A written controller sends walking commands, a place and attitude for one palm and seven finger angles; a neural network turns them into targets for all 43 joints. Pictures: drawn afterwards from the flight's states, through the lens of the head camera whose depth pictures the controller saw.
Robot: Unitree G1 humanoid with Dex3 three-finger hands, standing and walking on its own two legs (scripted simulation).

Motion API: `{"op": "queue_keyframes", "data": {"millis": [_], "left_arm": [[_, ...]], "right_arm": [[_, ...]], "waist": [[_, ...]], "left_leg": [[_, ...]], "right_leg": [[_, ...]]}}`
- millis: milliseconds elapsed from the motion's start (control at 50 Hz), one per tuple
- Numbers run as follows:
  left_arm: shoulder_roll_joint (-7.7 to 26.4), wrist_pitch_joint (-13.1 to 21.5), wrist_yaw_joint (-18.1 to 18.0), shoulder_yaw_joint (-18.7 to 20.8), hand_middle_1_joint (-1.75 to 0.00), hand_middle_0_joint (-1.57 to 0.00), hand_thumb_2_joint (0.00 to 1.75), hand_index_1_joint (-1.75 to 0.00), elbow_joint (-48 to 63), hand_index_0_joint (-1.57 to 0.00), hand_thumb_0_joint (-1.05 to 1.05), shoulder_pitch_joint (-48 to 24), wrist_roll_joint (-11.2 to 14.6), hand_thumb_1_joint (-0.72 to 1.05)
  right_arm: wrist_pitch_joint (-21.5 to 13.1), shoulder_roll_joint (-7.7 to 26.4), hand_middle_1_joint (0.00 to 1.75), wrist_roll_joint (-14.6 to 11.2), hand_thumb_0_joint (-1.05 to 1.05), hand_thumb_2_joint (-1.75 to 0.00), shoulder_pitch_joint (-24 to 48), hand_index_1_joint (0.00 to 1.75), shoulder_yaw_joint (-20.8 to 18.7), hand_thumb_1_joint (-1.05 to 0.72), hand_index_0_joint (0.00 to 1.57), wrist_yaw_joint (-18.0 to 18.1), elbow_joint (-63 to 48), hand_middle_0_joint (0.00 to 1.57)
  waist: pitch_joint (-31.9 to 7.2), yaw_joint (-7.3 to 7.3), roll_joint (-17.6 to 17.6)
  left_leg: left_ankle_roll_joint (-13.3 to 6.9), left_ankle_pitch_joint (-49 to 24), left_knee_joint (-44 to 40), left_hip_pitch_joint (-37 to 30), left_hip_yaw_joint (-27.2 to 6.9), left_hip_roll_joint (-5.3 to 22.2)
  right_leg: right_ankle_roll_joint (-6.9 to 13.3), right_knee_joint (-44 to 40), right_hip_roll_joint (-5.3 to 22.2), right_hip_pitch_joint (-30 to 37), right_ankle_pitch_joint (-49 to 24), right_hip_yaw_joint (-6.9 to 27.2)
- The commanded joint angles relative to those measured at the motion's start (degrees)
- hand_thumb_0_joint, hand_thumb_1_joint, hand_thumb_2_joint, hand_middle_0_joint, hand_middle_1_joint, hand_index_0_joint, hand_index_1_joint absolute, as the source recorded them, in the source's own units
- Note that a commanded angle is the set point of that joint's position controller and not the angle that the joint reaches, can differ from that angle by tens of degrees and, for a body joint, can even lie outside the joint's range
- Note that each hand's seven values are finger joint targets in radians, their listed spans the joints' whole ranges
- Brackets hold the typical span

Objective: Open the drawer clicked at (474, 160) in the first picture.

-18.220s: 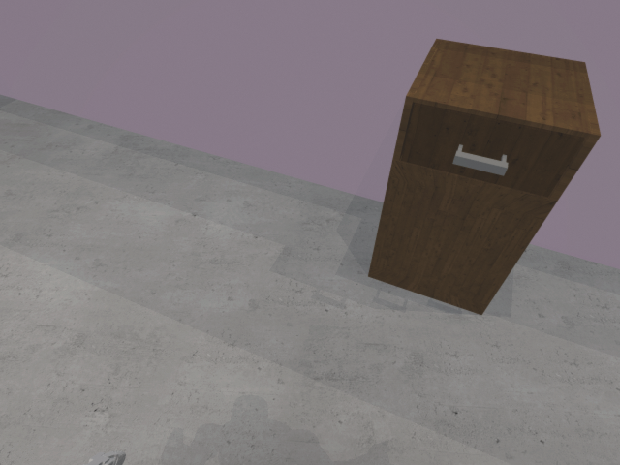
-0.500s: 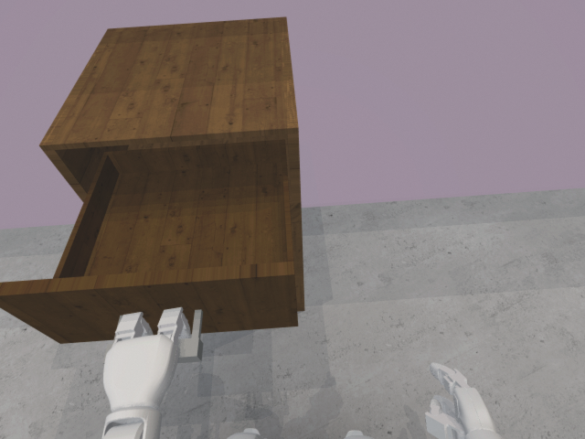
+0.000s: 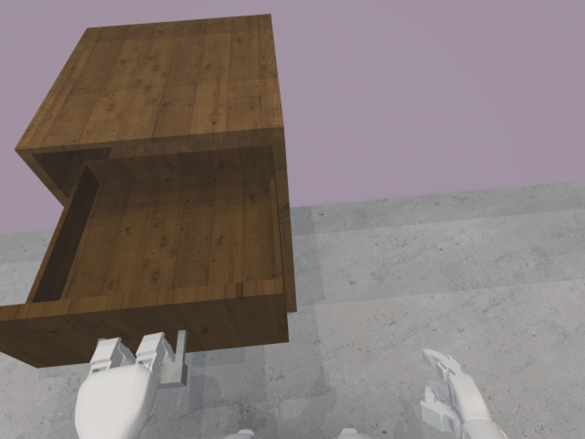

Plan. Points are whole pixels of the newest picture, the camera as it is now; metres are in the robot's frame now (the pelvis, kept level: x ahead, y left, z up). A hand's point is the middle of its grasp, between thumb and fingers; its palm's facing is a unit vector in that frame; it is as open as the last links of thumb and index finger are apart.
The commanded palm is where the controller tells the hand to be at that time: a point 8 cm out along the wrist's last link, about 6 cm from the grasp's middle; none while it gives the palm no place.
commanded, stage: pull the drawer open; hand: left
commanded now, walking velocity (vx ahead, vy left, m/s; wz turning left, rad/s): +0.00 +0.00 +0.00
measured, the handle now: (139, 360) +0.23 +0.23 -0.02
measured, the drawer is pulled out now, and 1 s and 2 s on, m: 0.30 0.30 0.30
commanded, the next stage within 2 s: open the thumb to release the handle in 0.24 s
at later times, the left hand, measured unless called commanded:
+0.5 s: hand (132, 405) +0.18 +0.23 -0.04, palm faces -0.01 -0.06 -1.00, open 6.1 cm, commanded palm +0.15 +0.22 +0.01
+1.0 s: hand (133, 409) +0.17 +0.22 -0.03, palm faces -0.02 -0.05 -1.00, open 13.5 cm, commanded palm +0.16 +0.22 +0.01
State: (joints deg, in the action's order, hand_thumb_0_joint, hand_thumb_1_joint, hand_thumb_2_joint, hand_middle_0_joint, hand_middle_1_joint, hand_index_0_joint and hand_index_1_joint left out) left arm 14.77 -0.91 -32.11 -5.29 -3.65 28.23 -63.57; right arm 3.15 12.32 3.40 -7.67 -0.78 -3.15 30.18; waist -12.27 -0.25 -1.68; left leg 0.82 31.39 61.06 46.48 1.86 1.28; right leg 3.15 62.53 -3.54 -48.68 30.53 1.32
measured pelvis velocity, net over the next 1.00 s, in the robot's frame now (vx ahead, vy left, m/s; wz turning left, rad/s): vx -0.03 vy -0.01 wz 0.04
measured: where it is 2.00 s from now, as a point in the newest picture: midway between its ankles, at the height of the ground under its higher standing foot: outside the picture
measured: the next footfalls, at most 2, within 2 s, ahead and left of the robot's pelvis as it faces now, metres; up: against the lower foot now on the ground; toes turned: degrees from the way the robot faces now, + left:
none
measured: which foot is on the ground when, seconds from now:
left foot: down 0.00-1.00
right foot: down 0.00-1.00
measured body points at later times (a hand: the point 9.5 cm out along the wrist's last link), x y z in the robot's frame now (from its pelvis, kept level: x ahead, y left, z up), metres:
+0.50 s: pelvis +0.00 +0.00 -0.01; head +0.07 -0.02 +0.43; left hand +0.17 +0.23 +0.02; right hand +0.21 -0.21 -0.12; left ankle -0.02 +0.13 -0.66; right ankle -0.01 -0.09 -0.66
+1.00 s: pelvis -0.03 -0.01 +0.00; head +0.02 -0.04 +0.45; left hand +0.17 +0.22 +0.02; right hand +0.17 -0.24 -0.11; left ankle -0.02 +0.13 -0.66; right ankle -0.01 -0.09 -0.66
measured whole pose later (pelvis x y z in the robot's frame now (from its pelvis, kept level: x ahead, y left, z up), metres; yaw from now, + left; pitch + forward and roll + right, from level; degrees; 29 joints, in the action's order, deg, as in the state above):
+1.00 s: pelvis -0.03 -0.01 +0.00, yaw +2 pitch +15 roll +1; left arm 16.0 -1.0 -34.1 -5.1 -12.7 18.7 -63.5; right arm 2.0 13.7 2.4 -7.8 -2.0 0.2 33.7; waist -11.0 -1.2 -2.6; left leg 1.6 28.2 60.5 47.8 -0.6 0.7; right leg 4.1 61.9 -2.9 -49.2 28.2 -1.1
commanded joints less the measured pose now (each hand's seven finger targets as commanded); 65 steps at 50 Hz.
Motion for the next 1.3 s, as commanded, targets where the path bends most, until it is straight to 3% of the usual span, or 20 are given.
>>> {"op": "queue_keyframes", "data": {"millis": [0, 180, 200, 300, 320, 340, 360, 440, 480, 560, 600, 720, 860, 920, 980, 1140, 1180, 1200, 1220, 1280], "left_arm": [[6.1, 1.9, -3.5, 4.4, -1.35, -0.4, 0.9, -1.35, 10.0, -0.4, 0.0, 16.9, 0.6, 0.9], [6.6, 3.5, -3.8, 5.5, -1.35, -0.4, 0.9, -1.35, 11.9, -0.4, 0.0, 18.8, 0.1, 0.9], [5.4, 3.3, -3.7, 4.3, -1.35, -0.4, 0.9, -1.35, 11.4, -0.4, 0.0, 18.8, 0.2, 0.9], [4.7, 3.1, -3.7, 3.2, -1.35, -0.4, 0.9, -1.35, 12.6, -0.4, 0.0, 18.2, -0.2, 0.9], [11.6, 2.7, -5.3, 8.2, -1.35, -0.4, 0.9, -1.35, 12.5, -0.4, 0.0, -1.6, -2.1, 0.9], [9.9, 2.5, -6.2, 9.1, -1.34, -0.4, 0.87, -1.34, 11.0, -0.4, 0.0, -0.4, -2.7, 0.83], [10.0, 2.0, -6.5, 8.9, -1.34, -0.39, 0.84, -1.34, 9.9, -0.39, 0.0, 0.2, -2.9, 0.76], [6.6, 0.2, -6.1, 5.6, -1.3, -0.37, 0.72, -1.3, 8.9, -0.37, 0.0, 0.6, -0.6, 0.48], [6.7, -0.9, -5.3, 4.7, -1.29, -0.36, 0.66, -1.29, 9.2, -0.36, 0.0, -0.4, 0.3, 0.34], [8.6, -1.8, -4.8, 5.8, -1.26, -0.34, 0.54, -1.26, 5.3, -0.34, 0.0, -1.6, 0.2, 0.06], [8.6, -1.7, -4.6, 5.5, -1.24, -0.33, 0.48, -1.24, 3.4, -0.33, 0.0, -3.3, -0.4, -0.08], [9.5, -1.2, -4.1, 5.8, -1.2, -0.3, 0.3, -1.2, 2.5, -0.3, 0.0, -7.5, 0.0, -0.5], [10.8, -0.4, -4.1, 7.3, -1.2, -0.3, 0.3, -1.2, 0.7, -0.3, 0.0, -10.4, 0.5, -0.5], [8.3, -0.4, -4.0, 4.5, -1.2, -0.3, 0.3, -1.2, -0.4, -0.3, 0.0, -11.0, 0.5, -0.5], [10.1, 0.0, -3.9, 5.8, -1.2, -0.3, 0.3, -1.2, -0.9, -0.3, 0.0, -14.9, 0.5, -0.5], [10.3, -0.2, -3.9, 4.8, -1.2, -0.3, 0.3, -1.2, -3.7, -0.3, 0.0, -22.1, 0.3, -0.5], [11.2, -0.3, -3.8, 5.3, -1.2, -0.3, 0.3, -1.2, -3.9, -0.3, 0.0, -23.9, 0.4, -0.5], [11.2, -0.2, -3.6, 5.4, -1.2, -0.3, 0.3, -1.2, -5.1, -0.3, 0.0, -24.5, 0.5, -0.5], [10.8, -0.1, -3.5, 4.9, -1.2, -0.3, 0.3, -1.2, -4.0, -0.3, 0.0, -24.9, 0.6, -0.5], [12.0, -0.5, -3.4, 6.2, -1.2, -0.3, 0.3, -1.2, -2.2, -0.3, 0.0, -21.9, 1.4, -0.5]], "right_arm": [[-3.2, 5.0, 0.3, 0.2, 0.0, -0.9, 5.2, 0.3, -2.0, -0.9, 0.2, 0.1, -9.2, 0.2], [-3.6, 5.1, 0.3, 0.7, 0.0, -0.9, 4.3, 0.3, -2.0, -0.9, 0.2, -0.6, -9.8, 0.2], [-3.5, 5.0, 0.3, 0.6, 0.0, -0.9, 4.4, 0.3, -2.1, -0.9, 0.2, -0.4, -9.8, 0.2], [-3.5, 5.2, 0.3, 0.6, 0.0, -0.9, 3.7, 0.3, -2.1, -0.9, 0.2, -0.6, -10.4, 0.2], [-2.6, 6.6, 0.3, 1.0, 0.0, -0.9, 3.7, 0.3, -2.6, -0.9, 0.2, 0.0, -7.6, 0.2], [-2.9, 6.1, 0.3, 1.2, 0.0, -0.9, 3.3, 0.3, -2.9, -0.9, 0.2, 0.7, -7.9, 0.2], [-3.2, 6.0, 0.3, 1.3, 0.0, -0.9, 3.5, 0.3, -2.6, -0.9, 0.2, 1.1, -8.0, 0.2], [-3.5, 6.0, 0.3, 0.6, 0.0, -0.9, 3.4, 0.3, -3.0, -0.9, 0.2, 1.3, -8.0, 0.2], [-3.4, 6.3, 0.3, 0.2, 0.0, -0.9, 3.4, 0.3, -3.0, -0.9, 0.2, 1.6, -7.9, 0.2], [-3.1, 6.0, 0.3, -0.5, 0.0, -0.9, 4.3, 0.3, -2.3, -0.9, 0.2, 2.6, -7.2, 0.2], [-3.1, 5.8, 0.3, -0.7, 0.0, -0.9, 4.6, 0.3, -2.3, -0.9, 0.2, 2.8, -6.7, 0.2], [-3.5, 6.2, 0.3, -0.7, 0.0, -0.9, 5.0, 0.3, -2.4, -0.9, 0.2, 3.2, -6.2, 0.2], [-3.9, 6.4, 0.3, -1.0, 0.0, -0.9, 5.4, 0.3, -2.8, -0.9, 0.2, 3.7, -5.6, 0.2], [-4.2, 6.2, 0.3, -0.9, 0.0, -0.9, 5.2, 0.3, -2.8, -0.9, 0.2, 3.6, -5.4, 0.2], [-4.5, 6.5, 0.3, -0.9, 0.0, -0.9, 5.3, 0.3, -2.9, -0.9, 0.2, 3.8, -4.7, 0.2], [-5.2, 6.5, 0.3, -1.5, 0.0, -0.9, 4.9, 0.3, -3.1, -0.9, 0.2, 4.5, -3.5, 0.2], [-5.3, 6.6, 0.3, -1.5, 0.0, -0.9, 4.8, 0.3, -2.9, -0.9, 0.2, 4.7, -3.3, 0.2], [-5.3, 6.5, 0.3, -1.7, 0.0, -0.9, 4.5, 0.3, -3.2, -0.9, 0.2, 4.9, -3.1, 0.2], [-5.4, 6.6, 0.3, -1.4, 0.0, -0.9, 4.4, 0.3, -3.0, -0.9, 0.2, 4.8, -3.2, 0.2], [-5.2, 6.5, 0.3, -1.7, 0.0, -0.9, 4.2, 0.3, -3.0, -0.9, 0.2, 4.8, -3.9, 0.2]], "waist": [[-9.8, -4.36, 1.9], [-12.9, -4.54, 1.8], [-11.1, -4.05, 1.6], [-12.0, -3.82, 1.2], [-10.7, -0.25, 3.1], [-11.7, -1.84, 1.6], [-10.4, -1.54, 1.6], [-13.8, -1.58, 1.1], [-14.7, -1.26, 2.3], [-10.9, -1.21, 4.6], [-7.9, -1.34, 4.1], [-8.4, -1.32, 2.6], [-7.9, -1.5, 1.2], [-8.4, -0.99, 2.8], [-8.7, -0.63, 4.0], [-7.8, 0.23, 3.6], [-9.9, 0.12, 4.0], [-8.1, 0.19, 3.5], [-10.9, -0.04, 3.7], [-12.9, -0.97, 2.6]], "left_leg": [[-2.0, -23.6, -4.7, -6.3, -0.9, -3.2], [-1.9, -26.9, -3.3, -7.9, -1.2, -2.9], [-2.1, -26.1, -3.4, -7.3, -1.2, -2.8], [-2.1, -28.5, -3.3, -8.9, -1.5, -2.4], [-1.8, -24.3, -1.4, -7.7, -2.0, -2.2], [-1.9, -22.0, -1.9, -6.6, -1.4, -2.5], [-2.0, -21.6, -2.2, -6.4, -1.6, -2.6], [-2.2, -22.0, -2.9, -9.2, -0.9, -2.8], [-2.3, -22.1, -3.6, -9.7, -0.9, -2.7], [-2.4, -18.0, -5.2, -6.1, -0.7, -3.1], [-2.5, -15.4, -5.7, -4.9, -0.6, -3.1], [-2.7, -12.4, -6.0, -4.9, -0.2, -3.4], [-2.7, -10.3, -6.5, -3.8, -0.3, -3.5], [-2.8, -9.8, -6.1, -3.6, -0.2, -3.4], [-2.8, -9.1, -5.7, -2.6, -0.3, -3.3], [-3.1, -7.1, -5.9, -2.4, -0.3, -3.3], [-3.1, -7.1, -5.7, -2.3, -0.1, -3.4], [-3.2, -7.0, -6.0, -2.4, -0.3, -3.4], [-3.2, -7.9, -5.8, -3.0, -0.2, -3.3], [-3.0, -10.0, -7.1, -4.6, 0.0, -3.5]], "right_leg": [[0.5, -7.9, 1.4, 11.9, -35.3, 1.8], [0.5, -6.3, 1.1, 9.1, -34.1, 1.2], [0.5, -6.6, 1.1, 9.2, -34.0, 0.4], [0.5, -6.3, 0.9, 8.2, -33.1, -0.4], [0.2, -6.0, 1.4, 2.5, -31.1, 1.6], [-0.1, -5.7, 1.4, 4.9, -29.1, -0.4], [0.2, -6.2, 1.3, 4.4, -28.9, -0.3], [-0.1, -7.6, 1.5, 6.7, -28.6, -0.8], [-0.3, -8.4, 1.6, 8.1, -28.9, -0.5], [-0.6, -10.5, 2.0, 10.8, -27.6, 0.1], [-0.6, -11.3, 2.0, 9.9, -24.3, 0.2], [-0.9, -13.1, 2.4, 9.5, -18.8, 1.5], [-0.6, -14.2, 2.5, 9.4, -14.9, 2.7], [-1.0, -14.3, 2.7, 8.6, -13.9, 2.2], [-1.2, -14.3, 2.8, 8.4, -13.4, 3.1], [-1.1, -15.2, 2.9, 6.8, -8.8, 2.8], [-1.5, -15.2, 3.1, 7.5, -8.5, 2.9], [-1.1, -15.4, 2.8, 7.3, -8.4, 2.9], [-1.3, -15.0, 3.0, 8.0, -9.9, 2.7], [-1.3, -15.1, 2.9, 11.3, -13.3, 2.7]]}}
